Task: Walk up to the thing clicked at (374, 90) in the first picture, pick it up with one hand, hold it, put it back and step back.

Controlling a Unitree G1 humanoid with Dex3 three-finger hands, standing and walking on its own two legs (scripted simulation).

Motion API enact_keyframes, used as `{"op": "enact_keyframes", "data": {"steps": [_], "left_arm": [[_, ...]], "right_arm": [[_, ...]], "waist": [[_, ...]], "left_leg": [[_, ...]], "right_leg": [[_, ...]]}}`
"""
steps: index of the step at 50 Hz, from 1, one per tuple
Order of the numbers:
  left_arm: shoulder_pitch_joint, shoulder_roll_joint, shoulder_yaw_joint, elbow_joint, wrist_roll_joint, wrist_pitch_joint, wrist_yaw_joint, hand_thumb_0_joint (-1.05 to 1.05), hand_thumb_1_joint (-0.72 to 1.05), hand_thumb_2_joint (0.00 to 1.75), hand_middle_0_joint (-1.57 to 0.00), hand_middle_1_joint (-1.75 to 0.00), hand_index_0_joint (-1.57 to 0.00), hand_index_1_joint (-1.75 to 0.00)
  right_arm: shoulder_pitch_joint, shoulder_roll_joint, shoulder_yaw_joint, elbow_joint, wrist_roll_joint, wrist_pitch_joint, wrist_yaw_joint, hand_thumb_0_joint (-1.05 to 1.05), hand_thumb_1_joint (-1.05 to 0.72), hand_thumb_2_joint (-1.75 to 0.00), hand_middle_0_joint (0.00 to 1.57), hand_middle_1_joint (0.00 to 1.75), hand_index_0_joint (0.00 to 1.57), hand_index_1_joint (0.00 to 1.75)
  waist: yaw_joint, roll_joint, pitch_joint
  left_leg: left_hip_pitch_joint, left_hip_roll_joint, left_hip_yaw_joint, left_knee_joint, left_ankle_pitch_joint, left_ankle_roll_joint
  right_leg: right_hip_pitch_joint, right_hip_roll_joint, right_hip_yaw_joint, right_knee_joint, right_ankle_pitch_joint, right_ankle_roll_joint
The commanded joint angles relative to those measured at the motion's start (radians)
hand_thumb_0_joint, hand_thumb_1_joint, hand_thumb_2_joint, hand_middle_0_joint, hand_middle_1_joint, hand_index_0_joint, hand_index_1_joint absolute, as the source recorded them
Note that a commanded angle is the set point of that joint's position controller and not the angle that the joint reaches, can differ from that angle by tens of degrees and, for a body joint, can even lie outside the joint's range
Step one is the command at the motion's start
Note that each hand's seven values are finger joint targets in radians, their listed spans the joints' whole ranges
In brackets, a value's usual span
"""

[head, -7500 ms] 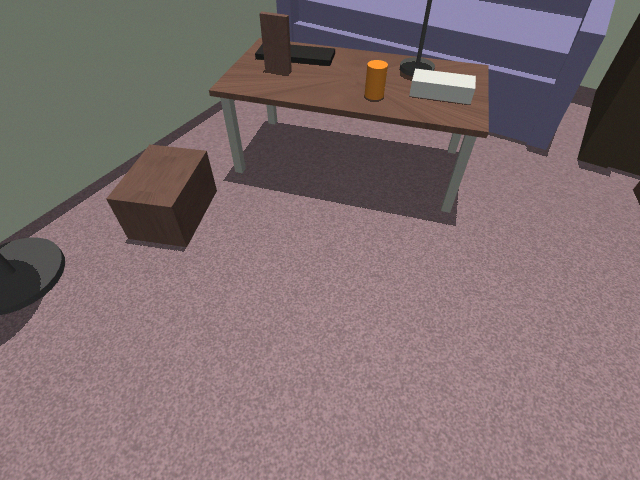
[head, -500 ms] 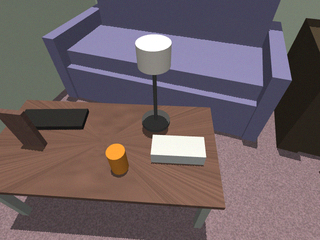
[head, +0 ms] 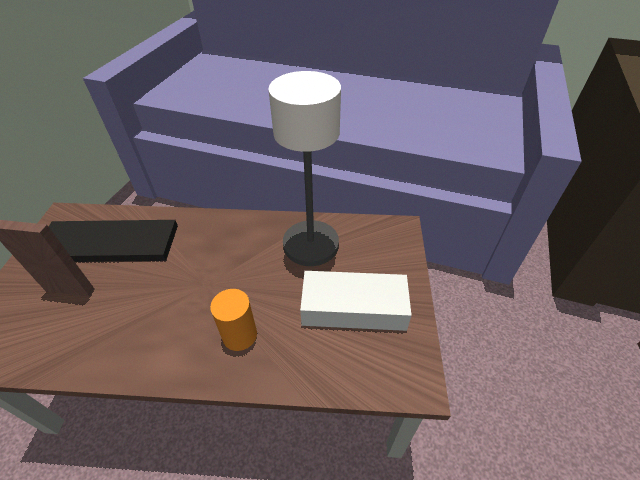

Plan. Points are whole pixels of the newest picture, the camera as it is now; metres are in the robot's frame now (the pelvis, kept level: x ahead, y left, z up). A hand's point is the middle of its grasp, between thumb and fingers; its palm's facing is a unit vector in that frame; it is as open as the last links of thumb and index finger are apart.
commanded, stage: go down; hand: left
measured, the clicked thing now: (235, 320) +0.50 +0.21 -0.27
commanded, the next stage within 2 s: none
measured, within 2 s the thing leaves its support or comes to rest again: neither
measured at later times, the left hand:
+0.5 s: hand out of the picture +0.13 +0.26 -0.15, palm faces +0.04 -0.95 -0.32, open 15.7 cm
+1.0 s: hand out of the picture +0.17 +0.27 -0.13, palm faces +0.07 -0.95 -0.31, open 17.6 cm
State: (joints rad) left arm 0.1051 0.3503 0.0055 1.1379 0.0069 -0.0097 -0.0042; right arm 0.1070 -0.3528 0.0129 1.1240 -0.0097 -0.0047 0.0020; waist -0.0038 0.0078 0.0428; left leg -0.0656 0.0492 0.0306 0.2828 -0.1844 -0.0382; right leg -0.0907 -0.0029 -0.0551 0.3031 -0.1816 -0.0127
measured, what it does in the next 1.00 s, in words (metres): stands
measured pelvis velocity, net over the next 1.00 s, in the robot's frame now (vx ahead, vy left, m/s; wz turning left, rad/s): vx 0.02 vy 0.03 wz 0.02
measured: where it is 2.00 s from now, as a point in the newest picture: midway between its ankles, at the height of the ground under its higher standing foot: outside the picture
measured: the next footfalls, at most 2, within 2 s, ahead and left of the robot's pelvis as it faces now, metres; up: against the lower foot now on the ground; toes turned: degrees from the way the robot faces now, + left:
none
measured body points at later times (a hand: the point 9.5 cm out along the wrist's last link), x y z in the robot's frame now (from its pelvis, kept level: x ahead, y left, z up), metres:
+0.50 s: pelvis -0.01 +0.02 -0.02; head +0.03 +0.01 +0.43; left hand +0.13 +0.31 -0.12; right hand +0.13 -0.26 -0.12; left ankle -0.02 +0.14 -0.75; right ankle -0.01 -0.11 -0.75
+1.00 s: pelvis +0.02 +0.03 -0.03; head +0.06 +0.04 +0.42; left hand +0.17 +0.32 -0.11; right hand +0.17 -0.23 -0.11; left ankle -0.02 +0.14 -0.75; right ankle -0.01 -0.11 -0.75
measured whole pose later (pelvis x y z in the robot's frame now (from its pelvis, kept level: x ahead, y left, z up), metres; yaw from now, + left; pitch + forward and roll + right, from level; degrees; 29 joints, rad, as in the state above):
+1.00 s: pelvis +0.02 +0.03 -0.03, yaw +1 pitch +8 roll -1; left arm 0.25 0.31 0.12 0.37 0.00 0.37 -0.03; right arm 0.26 -0.24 -0.09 0.55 0.03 -0.11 -0.04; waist -0.02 0.02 -0.06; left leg -0.44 0.02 0.02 0.70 -0.40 0.01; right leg -0.43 -0.05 -0.06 0.66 -0.37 0.03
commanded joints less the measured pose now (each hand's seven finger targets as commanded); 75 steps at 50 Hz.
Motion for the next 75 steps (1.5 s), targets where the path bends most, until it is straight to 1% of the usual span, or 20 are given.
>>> {"op": "enact_keyframes", "data": {"steps": [1, 2, 3, 4, 7, 9, 12, 14, 15, 16, 18, 20, 25, 34, 40, 46, 51, 56, 67, 75], "left_arm": [[-0.391, 0.0, 0.002, -0.407, -0.079, -0.099, 0.022, 0.0, 0.74, 0.74, -0.07, -0.14, -0.11, -0.14], [-0.388, 0.115, 0.04, -0.443, -0.075, -0.091, 0.037, 0.0, 0.66, 0.66, 0.0, -0.06, -0.03, -0.06], [-0.245, 0.21, 0.085, -0.289, -0.068, -0.036, 0.049, 0.0, 0.58, 0.58, 0.0, 0.0, 0.0, -0.01], [-0.128, 0.224, 0.105, -0.206, -0.064, 0.002, 0.042, 0.0, 0.5, 0.5, 0.0, 0.0, 0.0, -0.02], [-0.229, 0.232, 0.119, -0.337, -0.04, 0.027, 0.043, 0.0, 0.31, 0.28, -0.02, -0.01, 0.0, -0.03], [-0.053, 0.213, 0.159, -0.222, -0.005, 0.08, 0.025, 0.0, 0.2, 0.23, -0.03, 0.0, -0.01, -0.02], [-0.036, 0.212, 0.168, -0.434, 0.0, 0.142, 0.015, 0.0, 0.06, 0.16, -0.05, -0.01, -0.04, -0.02], [-0.006, 0.168, 0.144, -0.429, -0.005, 0.208, 0.005, 0.0, -0.05, 0.13, -0.06, -0.02, -0.05, -0.03], [-0.022, 0.153, 0.131, -0.415, -0.007, 0.232, -0.005, 0.0, -0.09, 0.13, -0.05, -0.02, -0.05, -0.03], [-0.068, 0.13, 0.114, -0.459, -0.01, 0.238, -0.012, 0.0, -0.14, 0.13, -0.06, -0.03, -0.05, -0.04], [-0.106, 0.203, 0.153, -0.573, -0.004, 0.25, -0.013, 0.0, -0.25, 0.12, -0.06, -0.03, -0.05, -0.05], [-0.052, 0.182, 0.157, -0.589, 0.001, 0.265, -0.018, 0.0, -0.37, 0.1, -0.07, -0.04, -0.06, -0.06], [-0.056, 0.174, 0.167, -0.721, 0.009, 0.255, -0.007, 0.0, -0.59, 0.07, -0.07, -0.05, -0.06, -0.07], [0.088, 0.148, 0.182, -0.797, 0.002, 0.289, 0.018, 0.0, -0.61, 0.05, -0.08, -0.06, -0.06, -0.07], [0.048, 0.125, 0.157, -0.896, -0.001, 0.326, -0.003, 0.0, -0.61, 0.05, -0.08, -0.06, -0.07, -0.08], [0.108, 0.132, 0.179, -0.938, 0.0, 0.346, -0.016, 0.0, -0.61, 0.05, -0.08, -0.05, -0.07, -0.06], [0.165, 0.131, 0.205, -0.904, 0.003, 0.354, -0.021, 0.0, -0.61, 0.06, -0.08, -0.04, -0.06, -0.06], [0.175, 0.157, 0.237, -0.958, -0.003, 0.351, -0.03, 0.0, -0.59, 0.08, -0.07, -0.04, -0.05, -0.06], [0.172, 0.198, 0.284, -1.002, -0.014, 0.334, -0.067, 0.0, -0.61, 0.09, -0.06, -0.04, -0.04, -0.06], [-0.233, 0.329, 0.357, -0.965, -0.045, 0.235, -0.101, 0.0, -0.61, 0.1, -0.05, -0.05, -0.03, -0.07]], "right_arm": [[-0.38, -0.008, -0.016, -0.404, 0.104, -0.136, -0.028, 0.0, -0.74, -0.74, 0.04, 0.14, 0.05, 0.14], [-0.329, -0.069, -0.023, -0.431, 0.094, -0.162, -0.037, 0.0, -0.66, -0.66, 0.04, 0.06, 0.05, 0.06], [-0.214, -0.169, -0.08, -0.303, 0.089, -0.139, -0.054, 0.0, -0.58, -0.58, 0.04, 0.05, 0.05, 0.05], [-0.172, -0.18, -0.106, -0.245, 0.089, -0.118, -0.055, 0.0, -0.5, -0.5, 0.04, 0.05, 0.05, 0.05], [-0.218, -0.182, -0.15, -0.383, 0.083, -0.146, -0.067, 0.0, -0.26, -0.26, 0.04, 0.05, 0.05, 0.05], [-0.003, -0.158, -0.19, -0.28, 0.057, -0.123, -0.055, 0.0, -0.1, -0.21, 0.05, 0.05, 0.05, 0.05], [0.012, -0.161, -0.203, -0.512, 0.062, -0.119, -0.046, 0.0, 0.03, -0.17, 0.05, 0.05, 0.05, 0.05], [0.052, -0.064, -0.136, -0.431, 0.073, -0.085, -0.034, 0.0, 0.14, -0.14, 0.05, 0.05, 0.05, 0.05], [0.035, -0.078, -0.147, -0.437, 0.073, -0.081, -0.031, 0.0, 0.17, -0.14, 0.05, 0.05, 0.05, 0.05], [-0.025, -0.051, -0.125, -0.478, 0.076, -0.087, -0.029, 0.0, 0.21, -0.12, 0.05, 0.05, 0.05, 0.05], [-0.034, -0.083, -0.16, -0.52, 0.072, -0.088, -0.026, 0.0, 0.27, -0.11, 0.05, 0.05, 0.05, 0.05], [0.028, -0.097, -0.183, -0.516, 0.065, -0.089, -0.028, 0.0, 0.34, -0.09, 0.05, 0.05, 0.05, 0.05], [-0.029, -0.089, -0.172, -0.604, 0.052, -0.125, -0.049, 0.0, 0.45, -0.06, 0.05, 0.05, 0.05, 0.05], [0.05, -0.088, -0.19, -0.624, 0.036, -0.156, -0.076, 0.0, 0.49, -0.05, 0.05, 0.05, 0.05, 0.05], [0.101, -0.042, -0.162, -0.649, 0.04, -0.148, -0.068, 0.0, 0.51, -0.04, 0.05, 0.05, 0.05, 0.05], [0.134, -0.052, -0.175, -0.701, 0.04, -0.149, -0.057, 0.0, 0.52, -0.04, 0.05, 0.05, 0.05, 0.05], [0.136, -0.066, -0.192, -0.76, 0.035, -0.152, -0.053, 0.0, 0.52, -0.04, 0.05, 0.05, 0.05, 0.05], [0.177, -0.037, -0.155, -0.819, 0.036, -0.146, -0.047, 0.0, 0.53, -0.05, 0.05, 0.05, 0.05, 0.05], [0.247, -0.002, -0.122, -0.927, 0.042, -0.137, -0.053, 0.0, 0.53, -0.05, 0.05, 0.05, 0.05, 0.05], [0.268, 0.016, -0.094, -0.932, 0.051, -0.182, -0.096, 0.0, 0.55, -0.04, 0.05, 0.05, 0.05, 0.05]], "waist": [[-0.034, 0.04, -0.03], [-0.022, 0.023, -0.071], [-0.029, 0.001, -0.042], [-0.005, 0.008, -0.023], [-0.01, -0.017, -0.327], [-0.009, -0.006, -0.238], [-0.008, -0.035, -0.43], [-0.007, 0.019, -0.229], [-0.015, -0.005, -0.176], [-0.015, -0.028, -0.177], [-0.009, -0.001, -0.207], [-0.017, -0.001, -0.183], [-0.003, 0.009, -0.258], [-0.011, 0.04, -0.284], [-0.015, 0.051, -0.251], [-0.011, 0.047, -0.296], [-0.014, 0.033, -0.293], [-0.007, 0.024, -0.325], [-0.015, 0.059, -0.263], [-0.056, 0.081, -0.255]], "left_leg": [[-0.165, -0.059, 0.031, 0.083, 0.077, 0.043], [-0.136, -0.054, 0.027, 0.082, 0.028, 0.043], [-0.16, -0.051, 0.022, 0.083, -0.014, 0.042], [-0.195, -0.049, 0.025, 0.117, -0.004, 0.037], [-0.166, -0.047, 0.004, 0.199, 0.147, 0.045], [-0.258, -0.057, 0.002, 0.238, 0.143, 0.049], [-0.169, -0.071, 0.01, 0.217, 0.177, 0.051], [-0.229, -0.078, 0.018, 0.198, 0.121, 0.048], [-0.262, -0.077, 0.019, 0.21, 0.073, 0.049], [-0.285, -0.077, 0.018, 0.229, 0.033, 0.053], [-0.307, -0.074, 0.019, 0.238, -0.031, 0.055], [-0.315, -0.072, 0.02, 0.237, -0.051, 0.056], [-0.289, -0.053, -0.009, 0.261, 0.006, 0.049], [-0.267, -0.044, -0.022, 0.296, 0.101, 0.036], [-0.277, -0.035, -0.03, 0.308, 0.172, 0.023], [-0.242, -0.032, -0.039, 0.354, 0.338, 0.02], [-0.26, -0.033, -0.039, 0.366, 0.325, 0.021], [-0.266, -0.037, -0.037, 0.391, 0.351, 0.025], [-0.344, -0.049, -0.027, 0.38, 0.126, 0.033], [-0.364, -0.049, -0.033, 0.401, -0.025, 0.046]], "right_leg": [[-0.131, -0.025, 0.027, 0.034, 0.094, 0.006], [-0.094, -0.029, 0.033, 0.027, 0.037, 0.008], [-0.114, -0.023, 0.023, 0.032, -0.012, 0.002], [-0.135, -0.017, 0.02, 0.061, -0.002, 0.001], [-0.059, -0.012, 0.029, 0.162, 0.179, 0.008], [-0.148, -0.005, 0.023, 0.199, 0.178, 0.003], [-0.049, -0.007, 0.021, 0.179, 0.212, 0.011], [-0.169, -0.012, 0.018, 0.156, 0.138, 0.006], [-0.221, -0.01, 0.014, 0.16, 0.089, 0.006], [-0.243, -0.011, 0.013, 0.173, 0.049, 0.008], [-0.251, -0.011, 0.013, 0.181, -0.018, 0.005], [-0.269, -0.01, 0.016, 0.18, -0.042, 0.004], [-0.24, -0.006, 0.01, 0.224, 0.005, 0.002], [-0.231, 0.0, -0.006, 0.268, 0.079, 0.003], [-0.266, 0.004, -0.016, 0.289, 0.115, 0.0], [-0.253, 0.001, -0.016, 0.319, 0.214, 0.002], [-0.251, -0.001, -0.015, 0.328, 0.212, 0.004], [-0.231, -0.005, -0.012, 0.341, 0.255, 0.006], [-0.291, -0.009, -0.007, 0.338, 0.097, 0.004], [-0.359, -0.02, 0.011, 0.346, -0.008, 0.008]]}}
